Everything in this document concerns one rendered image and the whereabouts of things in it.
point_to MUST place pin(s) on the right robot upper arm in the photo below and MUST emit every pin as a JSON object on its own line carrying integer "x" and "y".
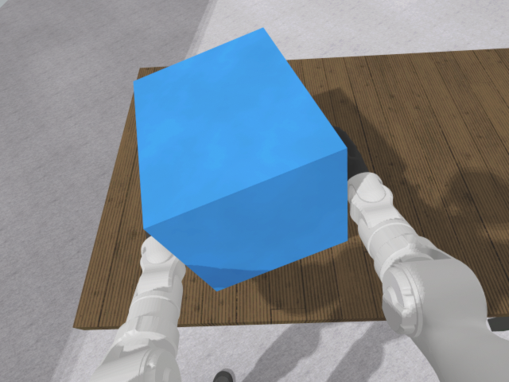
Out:
{"x": 439, "y": 305}

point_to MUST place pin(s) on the carton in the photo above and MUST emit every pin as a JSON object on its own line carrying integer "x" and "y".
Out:
{"x": 240, "y": 171}

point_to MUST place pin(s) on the table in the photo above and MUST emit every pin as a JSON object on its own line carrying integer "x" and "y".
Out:
{"x": 433, "y": 126}

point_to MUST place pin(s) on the right robot hand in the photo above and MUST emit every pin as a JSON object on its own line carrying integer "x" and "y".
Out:
{"x": 356, "y": 163}

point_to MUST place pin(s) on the right robot forearm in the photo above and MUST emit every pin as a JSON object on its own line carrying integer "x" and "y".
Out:
{"x": 387, "y": 236}

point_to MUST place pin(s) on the left robot upper arm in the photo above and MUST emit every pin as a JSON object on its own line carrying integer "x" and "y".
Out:
{"x": 149, "y": 365}

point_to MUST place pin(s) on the left robot forearm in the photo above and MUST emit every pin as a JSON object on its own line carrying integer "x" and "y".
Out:
{"x": 156, "y": 305}

